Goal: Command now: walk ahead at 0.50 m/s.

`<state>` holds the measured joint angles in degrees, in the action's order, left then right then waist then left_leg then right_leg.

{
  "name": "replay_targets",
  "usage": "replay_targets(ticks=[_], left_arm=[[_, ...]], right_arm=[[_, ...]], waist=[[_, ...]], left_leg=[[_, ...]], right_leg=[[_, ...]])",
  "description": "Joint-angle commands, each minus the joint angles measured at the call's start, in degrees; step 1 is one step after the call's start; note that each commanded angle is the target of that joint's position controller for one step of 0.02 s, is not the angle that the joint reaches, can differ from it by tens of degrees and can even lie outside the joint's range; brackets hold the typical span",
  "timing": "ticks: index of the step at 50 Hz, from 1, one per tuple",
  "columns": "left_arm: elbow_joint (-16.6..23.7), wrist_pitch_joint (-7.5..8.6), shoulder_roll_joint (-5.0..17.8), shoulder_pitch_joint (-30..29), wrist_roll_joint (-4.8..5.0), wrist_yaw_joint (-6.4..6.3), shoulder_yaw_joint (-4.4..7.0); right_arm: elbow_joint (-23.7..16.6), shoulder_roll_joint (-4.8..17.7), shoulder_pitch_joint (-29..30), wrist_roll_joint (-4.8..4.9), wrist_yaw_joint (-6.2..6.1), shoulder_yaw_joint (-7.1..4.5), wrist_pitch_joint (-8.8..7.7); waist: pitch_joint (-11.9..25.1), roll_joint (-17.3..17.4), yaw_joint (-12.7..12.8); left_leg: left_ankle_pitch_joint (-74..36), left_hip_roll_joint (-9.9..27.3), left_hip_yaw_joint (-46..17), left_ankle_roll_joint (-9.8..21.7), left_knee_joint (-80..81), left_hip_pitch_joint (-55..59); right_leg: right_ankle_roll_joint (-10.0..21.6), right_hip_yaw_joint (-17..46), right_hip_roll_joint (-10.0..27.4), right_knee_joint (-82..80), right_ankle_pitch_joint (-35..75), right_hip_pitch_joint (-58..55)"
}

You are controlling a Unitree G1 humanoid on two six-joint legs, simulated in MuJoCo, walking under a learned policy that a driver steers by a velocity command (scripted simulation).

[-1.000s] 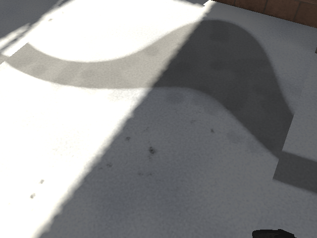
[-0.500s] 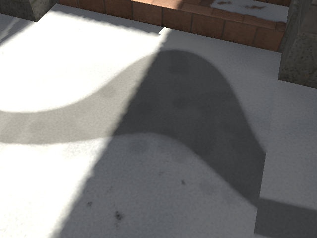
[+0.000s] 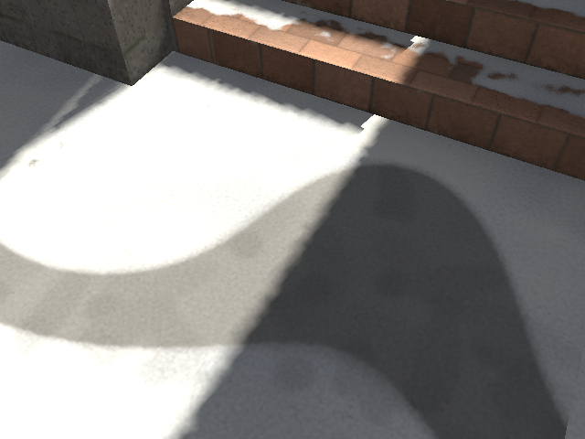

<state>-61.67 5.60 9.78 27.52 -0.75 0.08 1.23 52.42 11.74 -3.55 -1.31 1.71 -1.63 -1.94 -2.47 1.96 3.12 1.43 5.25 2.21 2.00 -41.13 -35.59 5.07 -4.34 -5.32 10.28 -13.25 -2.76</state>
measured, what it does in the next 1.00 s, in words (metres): walks ahead: left foot, then right foot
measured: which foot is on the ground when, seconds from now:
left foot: up 0.00-0.14, down 0.16-1.00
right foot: down 0.00-0.16, up 0.18-0.58, down 0.60-1.00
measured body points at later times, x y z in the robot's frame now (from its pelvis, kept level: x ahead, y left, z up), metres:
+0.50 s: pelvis +0.19 +0.05 +0.00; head +0.22 +0.06 +0.45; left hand +0.26 +0.28 -0.16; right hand +0.18 -0.18 -0.15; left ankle +0.22 +0.10 -0.74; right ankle +0.25 -0.09 -0.71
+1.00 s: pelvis +0.22 +0.02 +0.00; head +0.23 +0.03 +0.45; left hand +0.21 +0.23 -0.16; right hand +0.20 -0.19 -0.16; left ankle +0.22 +0.11 -0.74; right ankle +0.23 -0.08 -0.74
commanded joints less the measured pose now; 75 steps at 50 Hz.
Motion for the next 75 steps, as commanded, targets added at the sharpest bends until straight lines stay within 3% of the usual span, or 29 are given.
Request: replay_targets(ticks=[1, 3, 5, 6, 7, 8, 9, 10, 11, 12, 14, 15, 17, 20, 23, 26, 29, 30, 31, 32, 33, 35, 40, 68, 69, 72, 74, 75], left_arm=[[0.7, 0.36, 7.6, 4.2, -0.39, -0.61, 1.17], [0.2, 0.14, 8.2, 4.4, -0.76, -1.01, 1.37], [0.2, 0.01, 8.9, 2.6, -0.91, -1.30, 1.60], [0.0, -0.14, 9.0, 1.9, -0.88, -1.36, 1.64], [0.1, -0.31, 8.7, 1.1, -0.39, -1.32, 1.53], [1.6, -0.05, 7.4, 1.1, 0.54, -1.34, 0.97], [1.6, -0.36, 1.4, 9.5, 3.23, -1.20, -0.20], [0.6, -0.85, 7.5, 7.1, 1.43, -1.70, 1.71], [2.3, -0.90, 6.5, 2.0, 0.80, -1.68, 1.75], [2.8, -0.88, 5.2, -1.2, 0.06, -1.57, 1.54], [2.7, -2.35, 4.4, -1.7, -1.21, -0.97, 1.80], [2.3, -3.14, 3.3, -0.9, -1.26, -0.69, 1.77], [1.9, -4.35, 1.9, -0.3, -0.90, -0.58, 1.56], [2.3, -5.44, 1.8, -4.2, -0.80, -1.14, 1.07], [2.5, -6.12, 2.7, -8.5, -0.34, -1.72, 0.66], [2.2, -6.31, 3.1, -11.1, -0.24, -2.13, 0.22], [1.0, -5.48, 3.1, -10.2, -0.55, -2.60, -0.43], [0.4, -4.82, 5.0, -8.4, -0.90, -2.84, -0.26], [0.2, -4.56, 7.1, -10.7, -0.08, -2.81, -0.01], [-0.2, -4.49, 4.0, -11.3, 0.44, -2.32, -0.58], [-0.3, -4.31, 2.5, -11.6, 0.44, -2.06, -0.98], [-1.0, -4.30, 2.6, -11.1, 0.56, -2.38, -0.99], [-2.2, -4.31, 2.3, -9.7, 0.52, -2.61, -1.07], [-5.7, -4.93, 0.4, -5.3, 0.41, -2.71, -1.94], [-5.9, -4.97, 0.1, -4.7, 0.35, -2.68, -2.01], [-4.7, -5.38, 1.3, -5.2, -0.19, -2.27, -1.17], [-2.3, -5.23, -0.4, -8.4, -1.18, -1.44, -1.31], [-1.1, -4.83, -1.0, -9.9, -1.84, -1.05, -1.40]], right_arm=[[-4.9, 2.7, 7.1, 0.17, -0.10, -0.15, -0.86], [-5.8, 3.3, 8.1, 0.13, -0.16, -0.37, -1.26], [-5.1, 3.9, 4.6, 0.15, -0.49, -0.82, -1.85], [-3.1, 4.3, -1.4, -0.05, -0.94, -1.27, -2.33], [0.4, 5.2, -11.1, -0.58, -1.54, -1.91, -3.11], [2.8, 8.8, -20.6, -2.05, -2.23, -2.96, -3.86], [3.0, 14.3, -23.7, -2.48, -2.18, -4.23, -3.56], [2.9, 12.7, -22.3, 0.95, -1.66, -4.24, -2.79], [2.1, 9.7, -15.4, 1.33, -1.60, -3.17, -2.87], [1.8, 5.7, -12.0, 1.08, -1.53, -2.11, -3.15], [2.8, 2.0, -10.6, 1.14, -2.17, -0.84, -3.35], [3.4, 1.6, -11.2, 0.87, -2.29, -0.43, -3.58], [4.3, 3.3, -12.2, 0.57, -2.31, -0.31, -4.16], [4.9, 4.1, -12.1, 0.15, -2.31, 0.26, -4.07], [6.1, 4.3, -14.9, 0.03, -2.49, 0.62, -3.15], [6.8, 3.9, -16.0, -0.17, -2.89, 0.92, -1.90], [7.1, 3.2, -16.0, 0.32, -3.41, 1.19, -0.93], [7.0, 2.6, -17.3, 0.30, -3.45, 1.24, -0.90], [8.1, -0.2, -23.1, 1.11, -3.22, 1.48, -0.60], [9.4, -0.2, -22.5, 0.99, -3.42, 1.58, -0.05], [9.4, 1.0, -20.9, 0.89, -3.59, 1.15, 0.26], [9.3, 1.7, -19.1, 0.69, -3.58, 0.86, 0.53], [10.4, 0.1, -18.3, 0.79, -3.86, 1.25, 0.46], [13.9, -1.9, -20.9, 0.80, -4.39, 2.19, 0.74], [14.1, -2.0, -21.5, 0.76, -4.35, 2.22, 0.76], [13.7, 1.5, -22.9, 0.68, -4.11, 0.57, 1.55], [14.2, 3.1, -26.9, 0.61, -3.95, -0.46, 1.90], [14.4, 3.5, -27.6, 0.52, -3.92, -0.92, 1.79]], waist=[[-4.4, -5.9, 0.2], [-4.6, -5.8, -0.2], [-3.0, -6.1, -2.5], [-0.4, -6.0, -4.7], [4.4, -4.5, -8.5], [11.1, -1.6, -11.2], [20.0, 11.4, -8.5], [20.3, 3.1, -8.3], [12.0, 2.0, -5.6], [6.5, 0.1, -4.6], [3.5, 1.1, -1.9], [4.1, 1.1, -1.1], [5.4, 1.1, 0.6], [5.0, 2.7, 0.9], [5.3, 4.6, -1.1], [3.4, 3.7, -2.3], [0.4, -0.2, -1.4], [0.7, -2.8, -2.3], [-0.5, -8.5, -6.6], [-1.4, -8.2, -5.2], [-2.6, -7.2, -4.7], [-2.2, -6.4, -4.2], [-1.3, -2.8, -3.8], [-3.0, -2.1, -3.2], [-1.9, -1.8, -3.3], [-4.8, 1.6, -4.0], [-8.8, 5.4, -6.0], [-10.0, 6.4, -6.5]], left_leg=[[-0.3, -1.8, 1.9, 0.9, 4.4, -1.3], [3.1, -2.4, 1.9, 2.2, 6.6, -0.9], [7.5, -4.6, 2.9, 4.1, 9.6, 5.9], [7.8, -6.7, 3.6, 5.1, 11.5, 13.1], [2.2, -7.6, 4.1, 6.4, 15.6, 24.6], [-7.3, 2.0, -5.0, 8.8, 13.9, 40.3], [-25.6, 21.0, -29.7, 19.3, 15.2, 55.9], [-33.6, 19.7, -31.8, 20.2, 17.8, 50.9], [-36.1, 17.4, -22.5, 18.4, 18.7, 43.3], [-36.7, 14.4, -16.8, 15.9, 20.9, 36.6], [-34.4, 9.5, -9.9, 12.0, 24.4, 28.6], [-36.6, 8.8, -7.9, 11.2, 24.8, 26.5], [-40.9, 7.8, -5.0, 11.3, 24.9, 24.1], [-37.9, 5.7, -1.9, 9.8, 24.8, 22.0], [-27.7, 5.6, -2.6, 9.1, 25.2, 22.1], [-11.1, 6.7, -5.8, 9.7, 25.9, 20.8], [3.9, 5.1, -7.7, 6.4, 23.9, 17.3], [7.2, 3.2, -7.3, 4.5, 22.2, 16.1], [12.1, -1.6, -4.3, 2.9, 23.2, 16.7], [12.3, -2.5, -3.3, 2.1, 23.7, 22.6], [10.0, -1.8, -3.9, 2.0, 23.5, 25.1], [7.4, -0.7, -4.6, 2.3, 23.1, 26.3], [7.0, -0.3, -4.7, 1.8, 23.9, 26.4], [8.6, 0.4, -5.4, 1.7, 24.5, 24.9], [12.9, 0.0, -5.4, 1.8, 25.2, 25.3], [37.1, 0.2, -9.1, 4.8, 26.9, 22.9], [49.1, 7.5, -18.9, 9.1, 33.2, 23.8], [49.1, 11.7, -23.5, 11.4, 35.7, 23.2]], right_leg=[[6.4, 7.8, 16.8, -1.9, 25.7, 0.0], [6.5, 8.0, 18.4, 0.3, 29.5, -3.5], [5.4, 6.5, 18.5, 5.7, 40.9, -4.2], [4.3, 5.6, 17.4, 12.8, 49.4, -3.8], [2.7, 3.5, 14.8, 23.7, 50.1, -0.7], [1.1, 2.3, 12.1, 38.4, 32.9, 10.9], [-1.9, -1.7, 1.3, 61.8, -14.3, 29.6], [-1.7, 6.7, 1.5, 67.2, -17.9, 31.1], [-1.8, 8.0, 4.1, 66.3, -14.3, 33.0], [-2.1, 7.5, 5.9, 62.9, -11.7, 33.1], [-2.9, 7.0, 7.5, 56.5, -8.9, 28.6], [-3.2, 6.6, 7.0, 54.5, -7.9, 25.7], [-3.9, 5.6, 6.3, 50.5, -6.1, 22.5], [-4.1, 4.3, 6.6, 39.9, -2.9, 20.6], [-3.9, 3.3, 6.5, 32.9, -0.6, 18.3], [-3.7, 3.2, 6.9, 27.2, -2.4, 16.0], [-2.9, 5.3, 8.7, 12.0, 5.4, 8.7], [-2.5, 9.6, 13.1, 10.7, 11.9, 5.7], [-0.3, 12.8, 15.5, 11.5, 15.3, 8.5], [-0.3, 12.3, 14.9, 9.9, 10.2, 14.7], [-1.4, 11.2, 13.2, 9.1, 7.3, 17.3], [-2.3, 9.7, 11.4, 8.5, 6.8, 16.5], [-2.0, 9.5, 11.4, 8.4, 8.4, 13.8], [-2.3, 8.8, 10.6, 7.9, 6.0, 13.8], [-2.2, 8.5, 10.1, 7.7, 2.4, 13.4], [-0.9, 4.9, 5.4, 14.4, -16.1, 19.7], [-1.0, 0.8, 3.4, 24.2, -16.0, 28.3], [-1.1, -0.1, 5.1, 29.8, -12.1, 29.9]])
Keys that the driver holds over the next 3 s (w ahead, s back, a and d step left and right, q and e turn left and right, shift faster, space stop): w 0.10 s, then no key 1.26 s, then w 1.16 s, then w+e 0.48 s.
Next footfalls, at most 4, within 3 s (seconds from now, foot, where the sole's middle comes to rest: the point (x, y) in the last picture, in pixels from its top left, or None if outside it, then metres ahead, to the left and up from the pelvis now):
0.16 left None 0.25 0.11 -0.78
0.60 right None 0.27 -0.08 -0.78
1.72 right None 0.35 -0.11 -0.78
2.20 left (303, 351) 0.70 0.06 -0.78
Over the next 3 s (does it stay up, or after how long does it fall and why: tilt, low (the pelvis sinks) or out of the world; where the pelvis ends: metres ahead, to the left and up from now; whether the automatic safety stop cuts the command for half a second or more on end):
stays up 0.98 -0.06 0.00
